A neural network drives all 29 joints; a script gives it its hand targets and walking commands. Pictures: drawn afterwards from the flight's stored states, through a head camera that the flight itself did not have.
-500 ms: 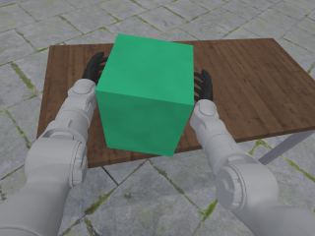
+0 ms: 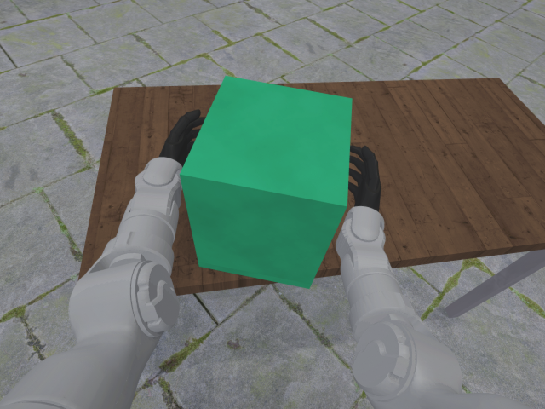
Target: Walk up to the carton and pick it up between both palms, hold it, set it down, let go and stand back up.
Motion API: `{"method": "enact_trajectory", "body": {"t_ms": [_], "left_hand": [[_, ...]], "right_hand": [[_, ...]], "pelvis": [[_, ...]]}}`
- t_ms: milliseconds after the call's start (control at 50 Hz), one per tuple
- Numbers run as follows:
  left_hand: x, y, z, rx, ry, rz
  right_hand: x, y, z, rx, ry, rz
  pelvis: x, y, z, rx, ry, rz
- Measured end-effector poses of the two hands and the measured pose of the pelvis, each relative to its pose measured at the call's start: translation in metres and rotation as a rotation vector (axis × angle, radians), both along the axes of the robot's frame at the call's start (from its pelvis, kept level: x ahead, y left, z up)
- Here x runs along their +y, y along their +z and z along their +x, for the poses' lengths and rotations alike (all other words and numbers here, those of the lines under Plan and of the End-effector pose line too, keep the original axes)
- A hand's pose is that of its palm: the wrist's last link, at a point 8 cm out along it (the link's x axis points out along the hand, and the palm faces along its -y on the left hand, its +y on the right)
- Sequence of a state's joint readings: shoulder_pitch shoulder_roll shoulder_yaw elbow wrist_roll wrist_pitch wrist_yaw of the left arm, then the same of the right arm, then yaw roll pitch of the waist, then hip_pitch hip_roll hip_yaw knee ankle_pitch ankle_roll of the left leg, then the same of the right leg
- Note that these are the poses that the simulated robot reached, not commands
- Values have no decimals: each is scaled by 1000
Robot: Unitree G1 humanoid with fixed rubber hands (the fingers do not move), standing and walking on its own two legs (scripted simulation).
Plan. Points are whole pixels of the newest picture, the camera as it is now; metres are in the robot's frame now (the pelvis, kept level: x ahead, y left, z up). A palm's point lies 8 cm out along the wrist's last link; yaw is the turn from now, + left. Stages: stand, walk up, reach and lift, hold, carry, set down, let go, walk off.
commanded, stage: reach and lift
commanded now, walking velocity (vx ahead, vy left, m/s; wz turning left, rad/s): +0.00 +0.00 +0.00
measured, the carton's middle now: (269, 188) +0.44 +0.00 +0.04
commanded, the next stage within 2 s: none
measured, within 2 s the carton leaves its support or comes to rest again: leaves its support in 1.06 s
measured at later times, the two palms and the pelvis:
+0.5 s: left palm (174, 162) +0.45 +0.15 +0.09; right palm (365, 201) +0.38 -0.14 +0.08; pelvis +0.01 -0.02 +0.00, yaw +2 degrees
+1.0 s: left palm (174, 161) +0.44 +0.15 +0.10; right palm (366, 204) +0.37 -0.14 +0.07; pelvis +0.01 -0.01 +0.00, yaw +1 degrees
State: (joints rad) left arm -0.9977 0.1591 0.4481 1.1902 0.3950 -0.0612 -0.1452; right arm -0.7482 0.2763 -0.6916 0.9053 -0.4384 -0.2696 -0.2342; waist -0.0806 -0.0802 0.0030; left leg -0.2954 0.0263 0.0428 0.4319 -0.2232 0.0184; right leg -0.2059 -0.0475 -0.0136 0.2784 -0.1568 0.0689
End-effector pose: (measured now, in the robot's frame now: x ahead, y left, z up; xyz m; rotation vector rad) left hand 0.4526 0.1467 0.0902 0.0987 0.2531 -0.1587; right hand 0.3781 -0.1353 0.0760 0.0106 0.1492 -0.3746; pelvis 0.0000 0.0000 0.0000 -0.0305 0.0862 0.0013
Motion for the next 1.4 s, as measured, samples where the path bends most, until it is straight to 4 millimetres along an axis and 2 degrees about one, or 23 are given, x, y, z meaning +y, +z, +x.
{"method": "enact_trajectory", "body": {"t_ms": [360,920,1180,1400], "left_hand": [[1,-2,-4,8,16,-14],[0,2,-6,-24,11,26],[-5,12,-21,-79,48,32],[-14,12,-26,-44,48,18]], "right_hand": [[-2,-1,1,-15,17,-27],[-2,-3,-3,-53,9,1],[-8,-1,-9,-91,46,-11],[-16,0,-17,-50,37,-10]], "pelvis": [[-17,2,8,-50,28,-2],[-12,4,8,-9,15,0],[-21,5,-5,2,18,0],[-22,5,-13,17,13,6]]}}
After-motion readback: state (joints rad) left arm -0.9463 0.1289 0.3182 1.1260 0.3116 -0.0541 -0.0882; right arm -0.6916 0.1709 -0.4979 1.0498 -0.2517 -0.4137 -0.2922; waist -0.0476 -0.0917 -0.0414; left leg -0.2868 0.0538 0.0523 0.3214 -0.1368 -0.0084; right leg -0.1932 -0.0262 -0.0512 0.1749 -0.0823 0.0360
